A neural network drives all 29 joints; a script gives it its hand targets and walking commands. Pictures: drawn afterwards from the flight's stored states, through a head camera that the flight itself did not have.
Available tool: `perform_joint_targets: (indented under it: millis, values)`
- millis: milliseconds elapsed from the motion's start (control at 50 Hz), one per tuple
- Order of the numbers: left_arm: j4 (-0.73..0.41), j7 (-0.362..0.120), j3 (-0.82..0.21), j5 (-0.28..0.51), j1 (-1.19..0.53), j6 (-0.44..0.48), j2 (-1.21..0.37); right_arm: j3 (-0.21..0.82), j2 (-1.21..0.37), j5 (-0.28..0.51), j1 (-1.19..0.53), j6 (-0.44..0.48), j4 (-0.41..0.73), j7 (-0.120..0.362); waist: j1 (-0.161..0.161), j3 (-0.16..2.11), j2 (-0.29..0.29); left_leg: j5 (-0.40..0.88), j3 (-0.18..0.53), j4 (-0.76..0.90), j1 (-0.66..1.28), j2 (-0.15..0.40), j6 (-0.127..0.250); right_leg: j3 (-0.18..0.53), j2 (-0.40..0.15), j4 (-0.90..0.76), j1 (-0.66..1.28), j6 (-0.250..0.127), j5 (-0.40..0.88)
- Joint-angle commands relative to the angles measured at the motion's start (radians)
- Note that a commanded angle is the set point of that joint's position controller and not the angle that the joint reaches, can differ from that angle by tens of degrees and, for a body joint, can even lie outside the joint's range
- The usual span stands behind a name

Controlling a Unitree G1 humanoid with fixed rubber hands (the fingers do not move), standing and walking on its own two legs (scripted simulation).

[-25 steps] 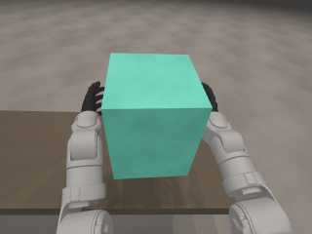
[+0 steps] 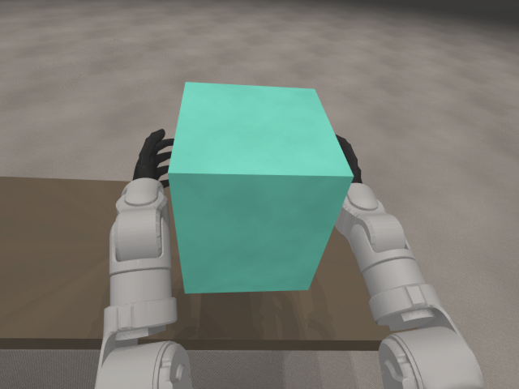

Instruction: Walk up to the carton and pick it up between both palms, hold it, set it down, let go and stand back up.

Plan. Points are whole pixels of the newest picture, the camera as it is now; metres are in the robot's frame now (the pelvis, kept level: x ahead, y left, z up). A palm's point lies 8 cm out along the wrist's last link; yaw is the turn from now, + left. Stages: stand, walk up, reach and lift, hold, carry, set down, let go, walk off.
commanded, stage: hold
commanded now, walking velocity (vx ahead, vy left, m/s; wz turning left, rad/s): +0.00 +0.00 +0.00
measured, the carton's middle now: (249, 191) +0.38 +0.01 +0.16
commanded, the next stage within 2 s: set down in 1.58 s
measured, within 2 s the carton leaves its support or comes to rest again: neither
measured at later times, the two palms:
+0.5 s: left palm (159, 178) +0.36 +0.15 +0.20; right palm (356, 187) +0.36 -0.15 +0.19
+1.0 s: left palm (164, 173) +0.37 +0.14 +0.20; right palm (356, 186) +0.36 -0.15 +0.18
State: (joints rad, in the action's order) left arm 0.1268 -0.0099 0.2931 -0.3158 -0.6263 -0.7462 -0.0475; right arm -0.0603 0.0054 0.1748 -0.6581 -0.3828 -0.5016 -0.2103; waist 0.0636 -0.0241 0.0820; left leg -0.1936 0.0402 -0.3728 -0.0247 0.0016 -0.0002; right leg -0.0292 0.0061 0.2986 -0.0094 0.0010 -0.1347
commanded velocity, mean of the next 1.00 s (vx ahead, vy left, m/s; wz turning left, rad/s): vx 0.00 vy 0.00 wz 0.00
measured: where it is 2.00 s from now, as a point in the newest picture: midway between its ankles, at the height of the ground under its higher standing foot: outside the picture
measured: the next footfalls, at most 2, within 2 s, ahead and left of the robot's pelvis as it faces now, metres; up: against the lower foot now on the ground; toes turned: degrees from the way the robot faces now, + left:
none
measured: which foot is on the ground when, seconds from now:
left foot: down 0.00-1.00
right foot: down 0.00-1.00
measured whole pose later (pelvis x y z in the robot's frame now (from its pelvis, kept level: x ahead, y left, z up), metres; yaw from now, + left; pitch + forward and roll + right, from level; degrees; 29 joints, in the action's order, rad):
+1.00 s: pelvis +0.00 +0.00 +0.00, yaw +0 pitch -8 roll -1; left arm 0.19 0.01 0.28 -0.32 -0.66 -0.72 -0.05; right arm -0.07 0.02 0.16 -0.67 -0.36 -0.54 -0.20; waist 0.08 -0.02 0.04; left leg -0.19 0.04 -0.36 -0.02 0.00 0.00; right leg -0.03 0.01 0.29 -0.01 0.00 -0.14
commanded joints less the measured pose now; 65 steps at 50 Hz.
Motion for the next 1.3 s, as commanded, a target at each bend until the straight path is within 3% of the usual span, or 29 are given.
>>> perform_joint_targets:
  millis: [0,40,100,120,220,260,320,360,380,440,500,520,540,600,660,700,720,740,780,800,820,860,880,940,960,980,1080,1160,1280]
  values:
    - [-0.072,-0.112,-0.565,0.2,-0.779,0.086,-0.625,0.28,-0.518,0.048,-0.93,0.108,0.287,0.143,0.069,0.418,-0.174,0.132,-0.022,0.082,0.057,-0.005,-0.055,-0.056,0.049,-0.038,0.069,0.014,0.0]
    - [-0.09,-0.1,-0.572,0.203,-0.797,0.1,-0.619,0.286,-0.533,0.048,-0.91,0.113,0.251,0.144,0.068,0.441,-0.193,0.178,-0.027,0.064,0.081,-0.01,-0.06,-0.057,0.047,-0.034,0.071,0.015,0.016]
    - [-0.178,-0.095,-0.588,0.233,-0.777,0.119,-0.616,0.366,-0.585,0.095,-0.915,0.132,0.361,0.128,0.047,0.568,-0.17,0.356,-0.041,0.008,0.15,-0.035,-0.05,-0.052,0.05,-0.018,0.121,0.035,0.183]
    - [-0.155,-0.099,-0.575,0.23,-0.779,0.127,-0.593,0.353,-0.588,0.081,-0.872,0.115,0.32,0.113,0.075,0.537,-0.142,0.329,-0.042,0.009,0.135,-0.045,-0.044,-0.042,0.045,-0.026,0.132,0.044,0.213]
    - [-0.129,-0.109,-0.494,0.173,-0.679,0.098,-0.552,0.414,-0.573,0.105,-0.885,0.091,0.351,0.1,0.008,0.437,-0.085,0.309,-0.046,0.03,0.084,-0.048,-0.017,-0.038,0.053,-0.023,0.158,0.05,0.234]
    - [-0.127,-0.128,-0.475,0.171,-0.646,0.088,-0.506,0.459,-0.599,0.117,-0.864,0.084,0.416,0.083,0.011,0.445,-0.032,0.312,-0.051,0.021,0.067,-0.064,-0.001,-0.027,0.036,-0.005,0.214,0.073,0.372]
    - [-0.201,-0.127,-0.475,0.174,-0.626,0.088,-0.511,0.53,-0.62,0.169,-0.871,0.079,0.497,0.064,-0.032,0.485,-0.031,0.383,-0.056,0.015,0.08,-0.069,-0.009,-0.023,0.045,0.018,0.244,0.089,0.495]
    - [-0.205,-0.138,-0.498,0.179,-0.624,0.075,-0.506,0.504,-0.604,0.159,-0.832,0.06,0.47,0.054,0.007,0.419,-0.046,0.349,-0.046,0.027,0.079,-0.063,-0.014,-0.019,0.038,0.012,0.222,0.086,0.503]
    - [-0.189,-0.142,-0.498,0.175,-0.608,0.069,-0.525,0.482,-0.59,0.161,-0.821,0.058,0.473,0.053,0.026,0.4,-0.063,0.344,-0.039,0.03,0.081,-0.065,-0.022,-0.027,0.039,0.004,0.2,0.083,0.49]
    - [-0.167,-0.149,-0.469,0.146,-0.604,0.053,-0.496,0.474,-0.563,0.144,-0.805,0.039,0.419,0.059,0.002,0.31,-0.062,0.28,-0.046,0.047,0.058,-0.054,-0.02,-0.027,0.049,-0.018,0.157,0.067,0.312]
    - [-0.18,-0.157,-0.488,0.159,-0.648,0.051,-0.505,0.446,-0.568,0.127,-0.828,0.046,0.428,0.073,0.011,0.305,-0.066,0.207,-0.052,0.066,0.048,-0.039,-0.007,-0.033,0.047,-0.033,0.126,0.048,0.18]
    - [-0.166,-0.157,-0.497,0.155,-0.678,0.05,-0.517,0.416,-0.565,0.12,-0.816,0.044,0.378,0.081,0.029,0.296,-0.101,0.191,-0.047,0.071,0.039,-0.033,-0.016,-0.04,0.052,-0.031,0.115,0.037,0.125]
    - [-0.16,-0.154,-0.505,0.172,-0.716,0.058,-0.519,0.4,-0.572,0.102,-0.847,0.049,0.374,0.087,0.037,0.282,-0.085,0.138,-0.04,0.085,0.009,-0.028,-0.008,-0.041,0.046,-0.036,0.099,0.038,0.075]
    - [-0.155,-0.146,-0.552,0.197,-0.761,0.074,-0.574,0.355,-0.568,0.084,-0.853,0.063,0.367,0.103,0.07,0.347,-0.144,0.152,-0.039,0.077,0.022,-0.022,-0.033,-0.05,0.055,-0.03,0.105,0.024,0.051]
    - [-0.233,-0.118,-0.623,0.234,-0.816,0.099,-0.617,0.368,-0.573,0.095,-0.894,0.096,0.407,0.116,0.063,0.503,-0.201,0.264,-0.017,0.036,0.111,-0.006,-0.061,-0.057,0.063,-0.016,0.088,0.013,0.062]
    - [-0.215,-0.093,-0.655,0.249,-0.814,0.106,-0.632,0.338,-0.542,0.086,-0.894,0.111,0.375,0.127,0.08,0.506,-0.246,0.271,-0.006,0.03,0.13,-0.006,-0.082,-0.062,0.058,-0.023,0.029,0.012,0.049]
    - [-0.148,-0.096,-0.633,0.244,-0.821,0.109,-0.623,0.303,-0.531,0.055,-0.899,0.109,0.345,0.127,0.105,0.489,-0.21,0.215,-0.014,0.038,0.123,-0.009,-0.077,-0.066,0.055,-0.041,0.032,0.01,0.025]
    - [-0.098,-0.09,-0.607,0.227,-0.826,0.109,-0.62,0.298,-0.521,0.044,-0.93,0.111,0.317,0.137,0.073,0.436,-0.216,0.145,-0.006,0.06,0.078,0.0,-0.068,-0.059,0.054,-0.046,0.01,0.005,-0.053]
    - [-0.105,-0.089,-0.581,0.21,-0.783,0.103,-0.604,0.303,-0.535,0.044,-0.889,0.112,0.285,0.139,0.058,0.427,-0.194,0.143,-0.021,0.064,0.067,-0.013,-0.05,-0.058,0.044,-0.035,0.034,0.012,-0.009]
    - [-0.047,-0.096,-0.525,0.173,-0.733,0.09,-0.572,0.308,-0.526,0.039,-0.896,0.102,0.26,0.139,0.041,0.364,-0.144,0.112,-0.033,0.078,0.037,-0.018,-0.029,-0.056,0.041,-0.042,0.058,0.024,-0.019]
    - [-0.039,-0.106,-0.515,0.173,-0.743,0.088,-0.569,0.308,-0.539,0.037,-0.903,0.102,0.269,0.134,0.054,0.357,-0.107,0.098,-0.039,0.083,0.025,-0.023,-0.019,-0.051,0.041,-0.044,0.077,0.024,0.005]
    - [-0.046,-0.112,-0.48,0.171,-0.724,0.093,-0.541,0.351,-0.584,0.059,-0.924,0.1,0.321,0.122,0.02,0.406,-0.066,0.124,-0.055,0.066,0.013,-0.049,0.005,-0.034,0.034,-0.035,0.135,0.044,0.092]
    - [-0.034,-0.114,-0.449,0.14,-0.68,0.084,-0.535,0.368,-0.576,0.059,-0.901,0.088,0.265,0.125,-0.01,0.36,-0.064,0.157,-0.059,0.074,0.013,-0.043,0.005,-0.036,0.04,-0.031,0.143,0.042,0.101]
    - [-0.084,-0.122,-0.452,0.161,-0.701,0.09,-0.531,0.423,-0.609,0.103,-0.922,0.094,0.344,0.107,-0.019,0.464,-0.052,0.23,-0.063,0.052,0.054,-0.056,0.012,-0.034,0.041,-0.015,0.185,0.056,0.217]
    - [-0.077,-0.123,-0.451,0.168,-0.687,0.087,-0.541,0.421,-0.598,0.106,-0.939,0.097,0.357,0.1,-0.004,0.464,-0.048,0.27,-0.061,0.046,0.066,-0.053,0.008,-0.039,0.044,-0.016,0.174,0.061,0.256]
    - [-0.102,-0.12,-0.443,0.155,-0.665,0.083,-0.534,0.441,-0.598,0.122,-0.919,0.092,0.36,0.097,-0.028,0.46,-0.059,0.335,-0.054,0.034,0.084,-0.05,-0.002,-0.04,0.054,-0.007,0.179,0.056,0.285]
    - [-0.188,-0.123,-0.518,0.204,-0.639,0.087,-0.559,0.49,-0.603,0.159,-0.912,0.097,0.517,0.07,-0.004,0.548,-0.063,0.417,-0.048,-0.002,0.122,-0.06,-0.02,-0.029,0.058,0.002,0.212,0.072,0.419]
    - [-0.231,-0.127,-0.538,0.19,-0.642,0.081,-0.539,0.465,-0.585,0.149,-0.799,0.067,0.457,0.066,0.027,0.435,-0.084,0.338,-0.047,0.021,0.11,-0.054,-0.025,-0.032,0.052,-0.008,0.16,0.067,0.356]
    - [-0.172,-0.143,-0.559,0.177,-0.69,0.052,-0.551,0.366,-0.541,0.108,-0.8,0.049,0.35,0.085,0.077,0.265,-0.15,0.211,-0.039,0.063,0.045,-0.029,-0.04,-0.04,0.051,-0.043,0.089,0.033,0.111]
